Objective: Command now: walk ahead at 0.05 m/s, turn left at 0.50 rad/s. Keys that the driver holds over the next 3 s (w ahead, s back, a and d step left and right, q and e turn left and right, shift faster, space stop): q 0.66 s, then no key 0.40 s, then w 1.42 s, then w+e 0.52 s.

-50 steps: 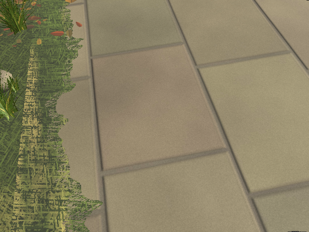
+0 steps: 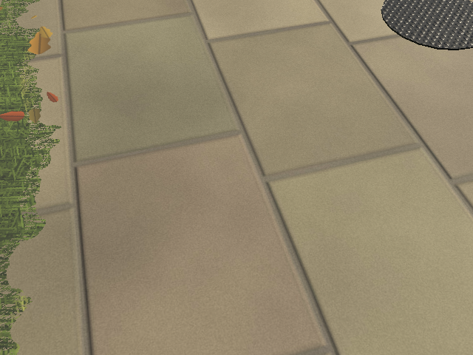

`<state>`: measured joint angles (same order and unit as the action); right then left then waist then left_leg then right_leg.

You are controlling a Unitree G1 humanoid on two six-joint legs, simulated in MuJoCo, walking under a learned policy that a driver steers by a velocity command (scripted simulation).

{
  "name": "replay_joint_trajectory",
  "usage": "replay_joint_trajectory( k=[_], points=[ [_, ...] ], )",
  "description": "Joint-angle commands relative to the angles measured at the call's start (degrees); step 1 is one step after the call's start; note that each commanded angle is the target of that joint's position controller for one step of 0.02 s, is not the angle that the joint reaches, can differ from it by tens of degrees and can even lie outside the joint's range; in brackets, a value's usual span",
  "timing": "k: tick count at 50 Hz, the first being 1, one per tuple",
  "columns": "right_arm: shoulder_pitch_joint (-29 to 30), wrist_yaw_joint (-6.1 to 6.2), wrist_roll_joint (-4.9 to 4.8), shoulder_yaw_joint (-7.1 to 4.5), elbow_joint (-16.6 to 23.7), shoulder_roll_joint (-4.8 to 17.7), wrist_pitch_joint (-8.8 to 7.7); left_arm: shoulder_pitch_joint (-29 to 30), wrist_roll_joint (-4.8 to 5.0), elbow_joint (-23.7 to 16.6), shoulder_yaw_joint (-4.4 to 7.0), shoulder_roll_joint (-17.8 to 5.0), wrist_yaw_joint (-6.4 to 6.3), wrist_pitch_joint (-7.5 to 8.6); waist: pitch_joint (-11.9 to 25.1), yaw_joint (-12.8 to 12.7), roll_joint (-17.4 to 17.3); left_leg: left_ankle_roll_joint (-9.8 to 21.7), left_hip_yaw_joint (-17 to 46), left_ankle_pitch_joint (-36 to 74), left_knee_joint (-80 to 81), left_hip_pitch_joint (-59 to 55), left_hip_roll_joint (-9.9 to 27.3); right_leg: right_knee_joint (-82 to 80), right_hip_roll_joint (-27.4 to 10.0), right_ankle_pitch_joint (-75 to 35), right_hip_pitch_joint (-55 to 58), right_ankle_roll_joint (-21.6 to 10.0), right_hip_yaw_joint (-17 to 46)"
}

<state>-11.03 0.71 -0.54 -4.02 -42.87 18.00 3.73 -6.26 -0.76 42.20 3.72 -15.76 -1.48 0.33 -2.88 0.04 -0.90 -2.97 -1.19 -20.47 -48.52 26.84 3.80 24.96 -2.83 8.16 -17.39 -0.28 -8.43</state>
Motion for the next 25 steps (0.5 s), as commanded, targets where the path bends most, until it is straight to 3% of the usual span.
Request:
replay_joint_trajectory(
  k=[1, 3, 4, 5, 6, 7, 8, 9, 10, 12, 16, 21, 25],
  points=[
    [-3.48, -1.09, 0.01, -1.38, 3.65, 4.75, -0.10, 3.80, 1.17, -3.03, 2.62, -10.05, -0.21, 0.26, 8.42, 1.82, 8.31, 2.37, -1.41, 2.79, 7.27, -8.90, -0.17, -6.72, -16.08, -7.11, 4.16, -11.12, 9.51],
    [-6.19, -1.23, 0.46, -2.14, 2.76, 5.68, -0.17, 2.39, 2.06, -1.52, 2.48, -8.81, -0.22, -0.32, 7.86, 2.92, 5.62, 5.33, -2.19, 9.07, 17.18, -15.62, -2.66, -0.10, -13.16, 0.08, 1.47, -6.30, 5.99],
    [-6.99, -0.61, 0.65, -3.18, 3.15, 9.32, -0.30, -0.68, 1.34, -0.35, 2.02, -6.38, -0.01, -0.68, 5.83, 1.94, -4.38, 8.61, 7.44, 19.37, 25.50, -19.19, 2.59, 11.10, -8.11, 8.51, -4.49, -1.05, 0.64],
    [-5.46, 0.45, 0.65, -4.01, 5.67, 15.28, -0.46, -0.65, -1.18, -2.50, 1.28, -4.35, 0.22, -0.88, 3.68, -0.28, -20.68, 17.65, 27.34, 35.11, 28.24, -23.37, 16.24, 28.16, 1.10, 29.35, -19.91, 5.07, -1.53],
    [-6.68, -0.24, 2.93, -3.75, 6.39, 14.82, -1.76, 5.53, -0.67, -4.10, 2.07, -6.74, -0.41, -0.68, 6.54, 4.54, -15.03, 23.24, 31.24, 28.86, 31.42, -18.73, 18.19, 37.54, 3.29, 30.96, -21.81, 4.31, 8.62],
    [-4.73, -0.53, 3.03, -3.41, 6.37, 13.56, -2.98, 6.25, 0.63, -3.93, 2.63, -7.98, -0.76, -0.82, 5.64, 3.14, -9.94, 20.79, 26.89, 23.23, 31.95, -17.83, 15.05, 40.50, 2.13, 25.74, -22.14, 3.02, 11.13],
    [-1.17, -0.28, 1.67, -3.19, 6.77, 12.04, -3.57, 4.27, 0.78, -2.75, 2.98, -8.00, -1.21, -1.08, 5.10, 1.05, -6.92, 17.31, 23.37, 19.82, 31.23, -17.81, 12.25, 39.99, 1.29, 20.25, -22.65, 2.47, 11.99],
    [0.95, 0.05, 0.58, -2.44, 7.36, 9.73, -3.62, 3.16, 0.30, -1.50, 3.24, -8.26, -1.67, -1.33, 5.45, 0.42, -5.96, 15.32, 21.45, 19.80, 30.72, -17.92, 10.86, 39.49, 0.87, 17.28, -22.23, 2.69, 12.38],
    [2.07, 0.50, 0.26, -2.01, 7.78, 8.98, -3.51, 2.29, -0.05, -1.16, 3.36, -8.17, -1.77, -1.31, 6.01, -0.33, -6.52, 14.84, 19.97, 22.27, 30.35, -16.92, 9.60, 40.20, 1.38, 14.63, -20.25, 3.17, 12.28],
    [1.28, 1.07, 0.55, -1.64, 8.19, 8.16, -3.30, 1.30, 0.43, -0.89, 3.27, -7.28, -1.48, -0.80, 8.00, -0.56, -6.20, 14.93, 18.90, 25.35, 29.71, -18.42, 8.17, 39.23, 2.51, 11.59, -18.49, 3.84, 12.39],
    [-0.69, 1.77, 0.06, -2.26, 8.44, 9.38, -2.82, 3.48, 0.82, -1.39, 2.45, -5.59, -1.07, -0.19, 8.13, 1.02, -6.38, 15.08, 20.77, 23.50, 28.45, -22.17, 7.23, 26.72, 3.34, 9.91, -17.54, 5.19, 13.44],
    [0.34, 1.24, 0.17, -2.86, 9.49, 10.48, -1.99, 3.44, 1.31, -1.35, 2.34, -6.45, 0.04, 0.53, 7.15, 1.56, -8.17, 16.10, 25.83, 21.02, 27.80, -17.87, 6.46, 16.82, 4.86, 12.04, -9.62, 5.22, 13.89],
    [2.30, 0.85, -0.51, -2.93, 10.32, 10.25, -1.42, 1.21, 1.61, -1.03, 2.54, -7.23, 1.05, 1.56, 8.13, 0.63, -8.58, 15.17, 30.53, 26.47, 25.10, -19.06, 5.26, 7.27, 5.64, 11.25, -4.04, 3.85, 14.03]
  ],
)
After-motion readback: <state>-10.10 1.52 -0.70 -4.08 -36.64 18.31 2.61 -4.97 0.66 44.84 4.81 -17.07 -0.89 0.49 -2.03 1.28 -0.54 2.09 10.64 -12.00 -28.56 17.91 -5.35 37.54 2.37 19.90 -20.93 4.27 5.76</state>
